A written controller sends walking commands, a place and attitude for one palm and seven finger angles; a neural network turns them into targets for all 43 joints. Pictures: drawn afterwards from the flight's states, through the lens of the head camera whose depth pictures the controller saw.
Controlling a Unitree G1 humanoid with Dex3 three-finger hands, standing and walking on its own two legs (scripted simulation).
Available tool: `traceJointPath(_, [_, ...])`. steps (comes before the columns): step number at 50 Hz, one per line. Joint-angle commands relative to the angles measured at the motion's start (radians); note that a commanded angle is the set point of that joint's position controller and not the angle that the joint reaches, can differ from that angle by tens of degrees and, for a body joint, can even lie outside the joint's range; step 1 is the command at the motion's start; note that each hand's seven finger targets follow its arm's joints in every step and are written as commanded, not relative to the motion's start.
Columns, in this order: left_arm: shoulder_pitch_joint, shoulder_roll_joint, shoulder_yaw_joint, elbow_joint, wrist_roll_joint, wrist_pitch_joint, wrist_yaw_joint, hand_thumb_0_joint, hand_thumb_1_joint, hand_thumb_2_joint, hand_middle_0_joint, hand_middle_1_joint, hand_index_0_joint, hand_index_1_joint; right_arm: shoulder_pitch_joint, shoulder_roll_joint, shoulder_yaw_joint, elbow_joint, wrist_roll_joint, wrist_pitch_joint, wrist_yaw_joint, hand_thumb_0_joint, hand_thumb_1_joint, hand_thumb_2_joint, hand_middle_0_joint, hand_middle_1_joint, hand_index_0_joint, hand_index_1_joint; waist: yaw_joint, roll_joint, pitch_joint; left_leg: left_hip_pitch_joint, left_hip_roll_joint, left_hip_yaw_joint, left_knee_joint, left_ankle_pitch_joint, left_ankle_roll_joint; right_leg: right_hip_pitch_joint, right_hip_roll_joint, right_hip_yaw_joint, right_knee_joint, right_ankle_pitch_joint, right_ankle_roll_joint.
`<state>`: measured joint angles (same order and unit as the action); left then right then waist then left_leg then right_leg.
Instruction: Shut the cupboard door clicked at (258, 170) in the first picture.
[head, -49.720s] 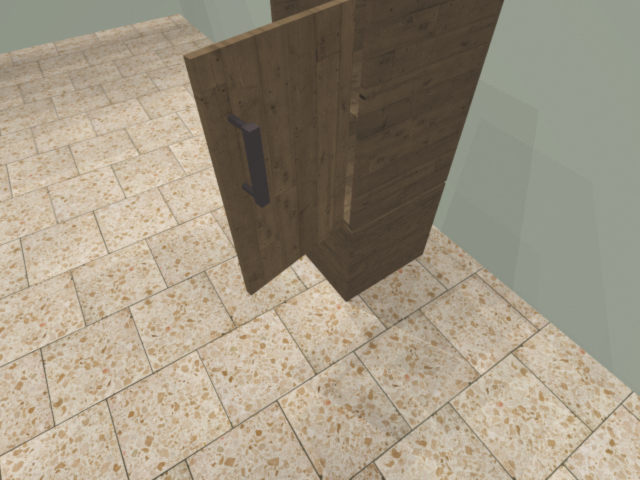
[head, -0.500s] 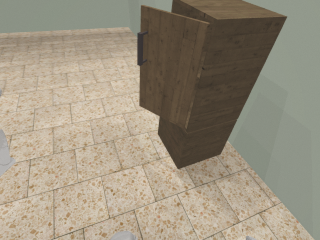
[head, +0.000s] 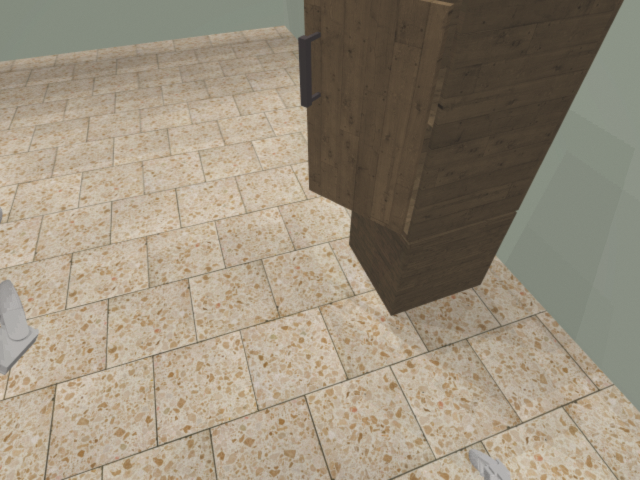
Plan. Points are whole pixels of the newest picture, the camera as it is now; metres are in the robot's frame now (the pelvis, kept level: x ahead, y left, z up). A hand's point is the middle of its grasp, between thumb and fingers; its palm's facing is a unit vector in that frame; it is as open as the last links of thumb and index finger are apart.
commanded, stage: let the arm hang, fingers relaxed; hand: left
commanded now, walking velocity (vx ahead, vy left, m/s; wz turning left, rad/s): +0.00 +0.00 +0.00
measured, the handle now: (311, 70) +0.98 +0.09 +0.08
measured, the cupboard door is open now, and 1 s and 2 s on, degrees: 32 32 32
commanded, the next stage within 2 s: look to check the result in 1.08 s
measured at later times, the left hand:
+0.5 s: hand out of the picture +0.06 +0.21 -0.15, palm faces +0.03 -0.97 -0.23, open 7.1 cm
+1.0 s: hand out of the picture -0.02 +0.18 -0.16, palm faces +0.04 -0.99 -0.14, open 7.4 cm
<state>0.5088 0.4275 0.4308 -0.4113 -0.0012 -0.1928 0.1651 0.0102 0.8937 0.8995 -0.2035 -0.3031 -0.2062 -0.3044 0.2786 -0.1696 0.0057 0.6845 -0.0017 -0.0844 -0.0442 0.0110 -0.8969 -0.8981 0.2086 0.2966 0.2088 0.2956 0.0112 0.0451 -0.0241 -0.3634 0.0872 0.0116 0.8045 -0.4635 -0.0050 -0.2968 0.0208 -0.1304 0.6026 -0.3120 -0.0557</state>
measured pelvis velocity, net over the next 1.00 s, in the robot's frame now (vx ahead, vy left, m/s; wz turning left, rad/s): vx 0.02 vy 0.03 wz -0.01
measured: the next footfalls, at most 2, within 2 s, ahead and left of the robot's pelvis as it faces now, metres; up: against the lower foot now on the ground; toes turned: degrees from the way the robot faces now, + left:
none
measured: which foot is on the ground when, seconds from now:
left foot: down 0.00-1.00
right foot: down 0.00-1.00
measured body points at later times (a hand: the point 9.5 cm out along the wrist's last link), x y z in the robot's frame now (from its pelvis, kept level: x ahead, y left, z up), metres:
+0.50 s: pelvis +0.02 +0.01 +0.02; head +0.03 +0.01 +0.47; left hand +0.06 +0.26 -0.13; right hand +0.06 -0.22 -0.13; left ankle +0.03 +0.14 -0.72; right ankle +0.00 -0.09 -0.72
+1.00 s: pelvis +0.02 +0.03 +0.02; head +0.01 +0.04 +0.47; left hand -0.02 +0.23 -0.15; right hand -0.02 -0.17 -0.14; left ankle +0.03 +0.14 -0.72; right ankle +0.01 -0.09 -0.72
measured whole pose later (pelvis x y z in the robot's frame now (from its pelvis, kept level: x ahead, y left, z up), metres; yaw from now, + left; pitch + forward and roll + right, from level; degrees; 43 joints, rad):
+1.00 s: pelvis +0.02 +0.03 +0.02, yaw +0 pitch -2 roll +0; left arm 0.34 0.11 0.00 1.17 0.02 0.00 0.03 0.00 0.91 0.90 -0.19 -0.30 -0.20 -0.30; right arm 0.34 -0.11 0.00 1.14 -0.01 0.01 -0.04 0.00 -0.91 -0.90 0.20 0.30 0.20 0.29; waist 0.00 -0.01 0.02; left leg -0.16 0.03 0.12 0.40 -0.20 0.02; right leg -0.12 -0.04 -0.10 0.39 -0.23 0.01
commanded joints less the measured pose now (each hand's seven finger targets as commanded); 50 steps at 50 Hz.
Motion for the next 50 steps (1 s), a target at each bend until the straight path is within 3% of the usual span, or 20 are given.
traceJointPath(1, [-0.060,-0.097,-0.298,0.507,0.059,0.187,-0.141,0.000,0.900,0.900,-0.200,-0.300,-0.200,-0.300,-0.059,-0.154,-0.063,-0.067,-0.011,0.018,0.048,0.000,-0.900,-0.900,0.200,0.300,0.200,0.300,-0.042,-0.230,-0.021,-0.163,-0.015,-0.014,0.137,-0.129,-0.016,0.061,-0.357,0.275,-0.067,0.705,-0.164])
traceJointPath(2, [-0.117,-0.093,-0.307,0.523,0.042,0.194,-0.145,0.000,0.900,0.900,-0.200,-0.300,-0.200,-0.300,-0.038,-0.131,-0.042,-0.067,-0.007,0.049,0.051,0.000,-0.900,-0.900,0.200,0.300,0.200,0.300,-0.046,-0.234,-0.012,-0.117,-0.037,0.033,0.032,-0.049,-0.015,0.052,-0.313,0.189,-0.030,0.724,-0.131])
traceJointPath(4, [-0.198,-0.084,-0.341,0.611,0.030,0.199,-0.149,0.000,0.900,0.900,-0.200,-0.300,-0.200,-0.300,0.002,-0.122,-0.037,-0.046,-0.018,0.073,0.059,0.000,-0.900,-0.900,0.200,0.300,0.200,0.300,-0.071,-0.234,-0.031,0.036,-0.083,0.071,-0.176,0.205,-0.019,0.030,-0.238,0.106,0.018,0.632,-0.054])
traceJointPath(5, [-0.198,-0.085,-0.356,0.663,0.024,0.198,-0.153,0.000,0.900,0.900,-0.200,-0.300,-0.200,-0.300,0.012,-0.141,-0.037,-0.041,-0.025,0.076,0.060,0.000,-0.900,-0.900,0.200,0.300,0.200,0.300,-0.062,-0.210,-0.062,0.124,-0.062,0.039,-0.222,0.437,-0.004,0.005,-0.206,0.084,0.038,0.515,-0.010])
traceJointPath(6, [-0.176,-0.099,-0.367,0.724,0.022,0.196,-0.156,0.000,0.900,0.900,-0.200,-0.300,-0.200,-0.300,-0.008,-0.186,-0.043,-0.043,-0.032,0.070,0.056,0.000,-0.900,-0.900,0.200,0.300,0.200,0.300,-0.040,-0.146,-0.099,0.167,0.031,-0.078,-0.234,0.616,0.037,-0.022,-0.161,0.069,0.067,0.377,0.035])
traceJointPath(7, [-0.163,-0.104,-0.371,0.795,0.025,0.194,-0.153,0.000,0.900,0.900,-0.200,-0.300,-0.200,-0.300,-0.041,-0.223,-0.048,-0.033,-0.038,0.068,0.049,0.000,-0.900,-0.900,0.200,0.300,0.200,0.300,-0.017,-0.110,-0.120,0.132,0.102,-0.134,-0.252,0.659,0.077,0.028,-0.124,0.064,0.041,0.254,0.056])
traceJointPath(8, [-0.170,-0.093,-0.372,0.861,0.028,0.192,-0.150,0.000,0.900,0.900,-0.200,-0.300,-0.200,-0.300,-0.083,-0.217,-0.042,-0.016,-0.039,0.073,0.045,0.000,-0.900,-0.900,0.200,0.300,0.200,0.300,-0.001,-0.166,-0.118,0.054,0.091,-0.094,-0.259,0.517,0.074,0.121,-0.121,0.099,-0.045,0.176,0.052])
traceJointPath(9, [-0.202,-0.066,-0.375,0.907,0.032,0.188,-0.155,0.000,0.900,0.900,-0.200,-0.300,-0.200,-0.300,-0.112,-0.196,-0.031,-0.013,-0.033,0.078,0.043,0.000,-0.900,-0.900,0.200,0.300,0.200,0.300,-0.005,-0.232,-0.060,0.045,0.031,-0.038,-0.242,0.414,0.031,0.083,-0.162,0.155,-0.141,0.162,0.034])
traceJointPath(10, [-0.222,-0.046,-0.371,0.969,0.029,0.187,-0.156,0.000,0.900,0.900,-0.200,-0.300,-0.200,-0.300,-0.102,-0.168,-0.030,0.019,-0.032,0.083,0.041,0.000,-0.900,-0.900,0.200,0.300,0.200,0.300,-0.021,-0.179,-0.031,0.080,-0.012,-0.003,-0.211,0.393,0.009,0.033,-0.215,0.190,-0.170,0.204,0.008])
traceJointPath(11, [-0.259,-0.047,-0.379,1.029,0.023,0.189,-0.156,0.000,0.900,0.900,-0.200,-0.300,-0.200,-0.300,-0.068,-0.148,-0.021,0.063,-0.027,0.090,0.040,0.000,-0.900,-0.900,0.200,0.300,0.200,0.300,-0.045,-0.075,-0.005,0.131,-0.016,-0.003,-0.243,0.347,-0.001,-0.023,-0.218,0.191,-0.195,0.092,-0.011])
traceJointPath(13, [-0.254,-0.083,-0.390,1.129,0.016,0.185,-0.153,0.000,0.900,0.900,-0.200,-0.300,-0.200,-0.300,-0.062,-0.133,-0.014,0.126,-0.028,0.086,0.035,0.000,-0.900,-0.900,0.200,0.300,0.200,0.300,-0.036,0.099,0.007,0.145,0.012,-0.012,-0.313,0.419,0.008,0.023,-0.162,0.159,-0.185,0.136,0.014])
traceJointPath(15, [-0.194,-0.126,-0.374,1.184,0.021,0.176,-0.144,0.000,0.900,0.900,-0.200,-0.300,-0.200,-0.300,-0.047,-0.117,-0.023,0.153,-0.030,0.079,0.026,0.000,-0.900,-0.900,0.200,0.300,0.200,0.300,-0.017,0.157,-0.066,0.154,0.021,-0.009,-0.306,0.504,0.010,0.138,-0.159,0.138,-0.191,0.307,0.014])
traceJointPath(16, [-0.202,-0.119,-0.378,1.212,0.018,0.175,-0.141,0.000,0.900,0.900,-0.200,-0.300,-0.200,-0.300,-0.037,-0.108,-0.023,0.170,-0.027,0.079,0.023,0.000,-0.900,-0.900,0.200,0.300,0.200,0.300,-0.020,0.160,-0.075,0.154,0.020,-0.003,-0.314,0.508,0.005,0.167,-0.165,0.137,-0.191,0.348,0.009])
traceJointPath(18, [-0.217,-0.117,-0.387,1.263,0.014,0.175,-0.140,0.000,0.900,0.900,-0.200,-0.300,-0.200,-0.300,-0.022,-0.106,-0.022,0.206,-0.023,0.082,0.019,0.000,-0.900,-0.900,0.200,0.300,0.200,0.300,-0.021,0.127,-0.072,0.162,0.027,-0.001,-0.337,0.490,-0.001,0.188,-0.165,0.128,-0.211,0.351,0.008])
traceJointPath(19, [-0.227,-0.120,-0.389,1.281,0.015,0.176,-0.139,0.000,0.900,0.900,-0.200,-0.300,-0.200,-0.300,-0.011,-0.112,-0.025,0.217,-0.020,0.085,0.017,0.000,-0.900,-0.900,0.200,0.300,0.200,0.300,-0.023,0.069,-0.049,0.163,0.034,-0.009,-0.348,0.486,-0.001,0.182,-0.156,0.116,-0.222,0.340,0.009])
traceJointPath(22, [-0.232,-0.133,-0.398,1.343,0.014,0.181,-0.142,0.000,0.900,0.900,-0.200,-0.300,-0.200,-0.300,0.004,-0.113,-0.025,0.261,-0.019,0.089,0.015,0.000,-0.900,-0.900,0.200,0.300,0.200,0.300,-0.022,-0.009,0.016,0.159,0.040,-0.009,-0.398,0.426,0.005,0.155,-0.150,0.109,-0.261,0.268,0.016])
traceJointPath(28, [-0.206,-0.149,-0.406,1.434,0.011,0.183,-0.138,0.000,0.900,0.900,-0.200,-0.300,-0.200,-0.300,0.043,-0.101,-0.021,0.338,-0.017,0.086,0.013,0.000,-0.900,-0.900,0.200,0.300,0.200,0.300,-0.018,-0.089,0.064,0.183,0.040,-0.006,-0.454,0.398,0.015,0.143,-0.144,0.111,-0.290,0.203,0.022])
traceJointPath(41, [-0.132,-0.183,-0.415,1.536,0.011,0.184,-0.129,0.000,0.900,0.900,-0.200,-0.300,-0.200,-0.300,0.098,-0.052,-0.011,0.431,-0.012,0.085,0.009,0.000,-0.900,-0.900,0.200,0.300,0.200,0.300,-0.016,-0.048,0.133,0.171,0.027,0.006,-0.498,0.313,0.023,0.112,-0.140,0.122,-0.311,0.116,0.026])
traceJointPath(50, [-0.092,-0.217,-0.415,1.564,0.013,0.183,-0.125,0.000,0.900,0.900,-0.200,-0.300,-0.200,-0.300,0.123,-0.030,-0.014,0.441,-0.010,0.082,0.003,0.000,-0.900,-0.900,0.200,0.300,0.200,0.300,-0.018,-0.020,0.135,0.167,0.026,0.010,-0.503,0.280,0.028,0.097,-0.134,0.123,-0.302,0.113,0.028])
